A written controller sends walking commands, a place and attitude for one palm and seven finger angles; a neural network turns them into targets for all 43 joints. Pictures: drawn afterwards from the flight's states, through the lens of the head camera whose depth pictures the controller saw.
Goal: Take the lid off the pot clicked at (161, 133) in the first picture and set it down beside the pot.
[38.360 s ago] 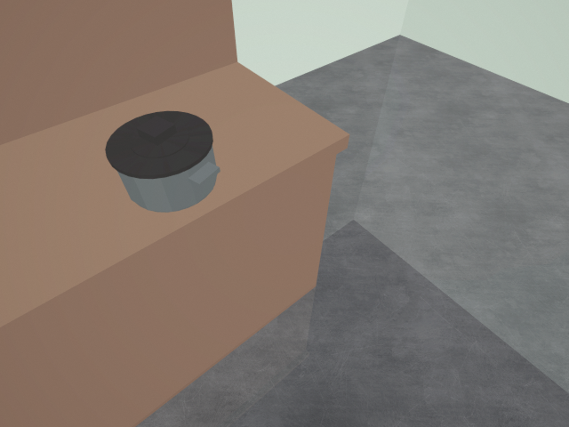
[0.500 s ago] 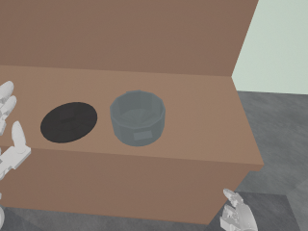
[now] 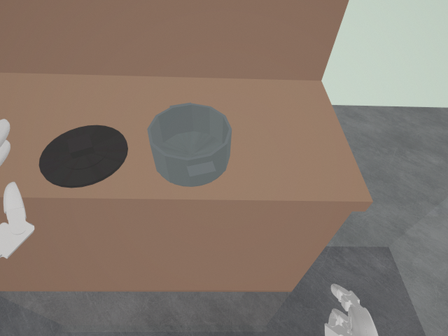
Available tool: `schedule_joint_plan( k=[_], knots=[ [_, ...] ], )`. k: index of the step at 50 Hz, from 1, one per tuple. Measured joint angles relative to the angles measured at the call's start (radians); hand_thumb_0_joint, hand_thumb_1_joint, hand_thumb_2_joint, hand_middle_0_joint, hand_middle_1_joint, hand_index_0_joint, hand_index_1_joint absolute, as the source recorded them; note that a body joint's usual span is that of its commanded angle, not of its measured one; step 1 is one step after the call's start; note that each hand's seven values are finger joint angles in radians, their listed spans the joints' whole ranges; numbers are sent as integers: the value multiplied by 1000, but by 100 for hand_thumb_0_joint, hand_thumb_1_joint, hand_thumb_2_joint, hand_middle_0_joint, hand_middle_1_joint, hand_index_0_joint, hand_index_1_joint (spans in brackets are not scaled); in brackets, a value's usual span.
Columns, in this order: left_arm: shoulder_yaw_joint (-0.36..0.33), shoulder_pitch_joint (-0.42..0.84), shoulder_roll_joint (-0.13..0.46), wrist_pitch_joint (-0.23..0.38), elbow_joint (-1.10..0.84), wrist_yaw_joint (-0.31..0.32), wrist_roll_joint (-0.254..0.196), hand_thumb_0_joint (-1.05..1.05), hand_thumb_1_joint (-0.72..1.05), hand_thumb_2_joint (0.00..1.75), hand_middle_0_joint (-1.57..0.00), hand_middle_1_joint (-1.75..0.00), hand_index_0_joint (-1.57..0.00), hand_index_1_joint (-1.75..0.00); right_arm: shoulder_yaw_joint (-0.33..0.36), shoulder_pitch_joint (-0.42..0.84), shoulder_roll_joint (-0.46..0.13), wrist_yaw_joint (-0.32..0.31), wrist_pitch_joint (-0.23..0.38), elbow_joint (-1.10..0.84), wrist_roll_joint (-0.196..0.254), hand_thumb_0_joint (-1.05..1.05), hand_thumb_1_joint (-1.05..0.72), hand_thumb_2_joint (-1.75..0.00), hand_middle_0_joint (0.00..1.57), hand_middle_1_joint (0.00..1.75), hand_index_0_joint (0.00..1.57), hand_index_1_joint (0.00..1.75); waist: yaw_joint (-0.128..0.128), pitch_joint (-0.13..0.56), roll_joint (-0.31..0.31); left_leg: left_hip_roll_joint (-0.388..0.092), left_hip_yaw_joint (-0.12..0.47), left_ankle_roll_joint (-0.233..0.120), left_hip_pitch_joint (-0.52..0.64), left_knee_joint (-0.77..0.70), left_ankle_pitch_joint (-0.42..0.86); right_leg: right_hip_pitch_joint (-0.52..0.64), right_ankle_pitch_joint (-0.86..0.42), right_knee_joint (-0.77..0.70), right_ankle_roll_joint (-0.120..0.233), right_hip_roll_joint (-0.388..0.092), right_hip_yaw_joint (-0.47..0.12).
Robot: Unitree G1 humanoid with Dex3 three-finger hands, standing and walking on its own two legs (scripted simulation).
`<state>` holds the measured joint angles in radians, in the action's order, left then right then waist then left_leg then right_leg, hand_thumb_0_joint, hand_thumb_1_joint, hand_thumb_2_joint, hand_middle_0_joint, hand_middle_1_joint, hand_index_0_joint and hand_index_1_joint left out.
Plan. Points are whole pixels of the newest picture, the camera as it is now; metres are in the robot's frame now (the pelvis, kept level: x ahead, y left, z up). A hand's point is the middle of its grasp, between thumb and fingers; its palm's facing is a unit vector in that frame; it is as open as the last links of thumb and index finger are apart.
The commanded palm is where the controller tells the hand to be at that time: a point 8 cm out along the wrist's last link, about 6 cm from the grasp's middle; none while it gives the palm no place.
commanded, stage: step back with the hand held close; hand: left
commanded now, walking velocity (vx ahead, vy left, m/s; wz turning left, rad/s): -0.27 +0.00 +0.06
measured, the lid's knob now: (81, 145) +0.47 +0.35 +0.04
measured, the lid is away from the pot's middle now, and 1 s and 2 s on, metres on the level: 0.24 0.24 0.24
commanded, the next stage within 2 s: stop stepping back and stand still in 0.80 s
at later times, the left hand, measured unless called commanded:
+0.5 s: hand (22, 277) +0.14 +0.22 +0.20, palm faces +0.29 -0.83 -0.47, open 7.4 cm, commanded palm +0.07 +0.27 +0.22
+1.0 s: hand out of the picture +0.02 +0.23 +0.18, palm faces +0.30 -0.86 -0.42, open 7.5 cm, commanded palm -0.05 +0.28 +0.22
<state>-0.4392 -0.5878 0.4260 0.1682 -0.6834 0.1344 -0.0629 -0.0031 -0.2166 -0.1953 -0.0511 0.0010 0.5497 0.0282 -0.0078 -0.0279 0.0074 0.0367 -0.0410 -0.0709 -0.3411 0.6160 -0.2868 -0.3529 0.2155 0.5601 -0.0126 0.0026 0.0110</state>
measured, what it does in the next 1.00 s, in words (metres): walks backwards: right foot, then left foot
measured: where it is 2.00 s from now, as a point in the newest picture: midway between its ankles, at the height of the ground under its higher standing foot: outside the picture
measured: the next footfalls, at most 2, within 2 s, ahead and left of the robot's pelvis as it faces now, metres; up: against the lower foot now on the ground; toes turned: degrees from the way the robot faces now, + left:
right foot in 0.36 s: +0.00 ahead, -0.13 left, +0.00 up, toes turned -1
left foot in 0.74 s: -0.03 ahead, +0.11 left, +0.00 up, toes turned +0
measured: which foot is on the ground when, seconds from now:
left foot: down 0.00-0.58, up 0.60-0.72, down 0.74-1.00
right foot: down 0.00-0.18, up 0.20-0.34, down 0.36-0.76, up 0.78-0.94, down 0.96-1.00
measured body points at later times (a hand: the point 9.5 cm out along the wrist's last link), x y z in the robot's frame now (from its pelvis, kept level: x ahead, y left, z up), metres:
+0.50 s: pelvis -0.07 +0.00 +0.00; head -0.03 +0.02 +0.45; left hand +0.12 +0.26 +0.22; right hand +0.12 -0.22 -0.07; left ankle +0.03 +0.07 -0.73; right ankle -0.04 -0.13 -0.73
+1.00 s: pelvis -0.19 +0.00 -0.01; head -0.17 +0.03 +0.44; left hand +0.00 +0.27 +0.20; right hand -0.03 -0.23 -0.08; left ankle -0.07 +0.10 -0.72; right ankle -0.18 -0.13 -0.73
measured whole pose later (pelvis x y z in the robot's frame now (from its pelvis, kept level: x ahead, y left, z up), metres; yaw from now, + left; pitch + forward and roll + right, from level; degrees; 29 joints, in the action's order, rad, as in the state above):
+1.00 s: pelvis -0.19 +0.00 -0.01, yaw -1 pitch +1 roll -3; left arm -0.39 -0.54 0.45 0.17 -0.68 0.11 -0.06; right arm 0.00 -0.18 -0.17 -0.03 0.06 0.62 0.01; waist 0.02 -0.01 -0.02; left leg -0.04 0.02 -0.01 -0.54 0.69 -0.25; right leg -0.32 0.32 0.60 -0.01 0.06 -0.02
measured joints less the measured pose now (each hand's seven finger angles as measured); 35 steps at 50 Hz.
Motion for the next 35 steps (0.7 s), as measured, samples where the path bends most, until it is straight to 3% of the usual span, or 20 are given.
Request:
schedule_joint_plan(
  k=[4, 7, 15, 19, 26, 28, 31, 33, 35],
  knots=[
    [29, 5, -20, 9, -8, 8, 1, 1, 89, 90, -21, -30, -21, -30, 2, 4, 3, 3, -4, 9, 1, 2, -90, -89, 21, 30, 20, 30, 26, 10, -1, -10, 21, 17, -53, 59, -50, -22, -11, -1, 6, 7, 24],
    [40, -15, -13, 21, -35, 14, 3, 1, 89, 90, -21, -30, -21, -30, 4, 2, 3, -3, -7, 9, 2, 2, -90, -89, 21, 30, 20, 30, 39, 8, -18, -10, 19, 4, -65, 54, 11, -35, -17, 8, 0, 4, 29],
    [-14, -21, 23, 43, -52, 30, 14, 1, 88, 90, -21, -30, -21, -30, 12, -19, 17, -13, 41, 2, -12, 2, -90, -89, 20, 30, 20, 30, 17, 29, -37, -7, -3, -16, -77, 6, 44, -13, 146, 97, 4, 12, -8],
    [-11, 28, 10, 57, -30, 24, 11, 1, 89, 90, -21, -30, -21, -30, -2, 26, 22, -1, 54, 21, -26, 2, -90, -89, 20, 30, 20, 30, -3, 15, -31, -24, -21, -11, -94, -22, 79, 47, 65, -17, -3, 20, -15],
    [17, -1, 29, 54, -49, -13, 6, 1, 89, 90, -21, -30, -21, -30, -9, 79, 27, 18, 38, -15, -21, 2, -90, -89, 21, 30, 20, 30, 11, -31, -17, -53, -14, 6, -119, -38, 138, 11, 13, -15, 10, 38, 8],
    [16, -25, 39, 59, -64, -18, 10, 1, 89, 90, -21, -30, -21, -30, -3, 73, 21, 15, 32, -26, -16, 1, -90, -89, 21, 30, 20, 30, 18, -26, -8, -61, 0, 13, -148, 2, 102, -3, 12, -2, 18, 46, 23],
    [21, -38, 44, 70, -81, -9, 10, 1, 88, 90, -22, -30, -21, -30, 18, 52, 13, 11, 15, -11, -14, 1, -90, -89, 21, 30, 20, 30, 18, -7, -26, -38, 31, 44, -188, 115, -55, -20, 6, 5, 27, 32, 34],
    [26, -30, 35, 69, -80, 0, 11, 1, 88, 90, -22, -30, -21, -30, 30, 38, 9, 6, -3, 11, -14, 1, -90, -89, 21, 30, 20, 30, 17, 10, -49, -22, 44, 54, -179, 193, -103, -25, -7, -2, 25, 16, 30],
    [26, -11, 24, 65, -70, 11, 13, 1, 88, 90, -22, -30, -21, -30, 34, 23, 3, 0, -15, 25, -12, 1, -90, -89, 21, 30, 20, 30, 22, 28, -68, -26, 51, 57, -127, 157, -103, -38, -19, -1, 19, 2, 28]
  ],
)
